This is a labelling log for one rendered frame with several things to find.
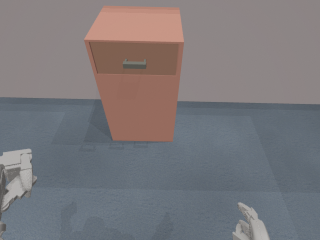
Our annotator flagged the left robot hand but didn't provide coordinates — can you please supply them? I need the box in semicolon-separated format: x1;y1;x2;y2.
0;148;37;221

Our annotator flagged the cabinet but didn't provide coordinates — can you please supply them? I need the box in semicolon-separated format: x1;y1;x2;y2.
84;5;184;142

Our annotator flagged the drawer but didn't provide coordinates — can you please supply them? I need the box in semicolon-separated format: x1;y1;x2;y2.
90;41;179;76

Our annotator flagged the handle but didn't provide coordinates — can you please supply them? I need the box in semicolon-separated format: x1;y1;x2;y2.
122;58;147;69

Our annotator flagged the right robot hand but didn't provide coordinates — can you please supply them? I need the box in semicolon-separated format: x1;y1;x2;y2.
232;202;270;240

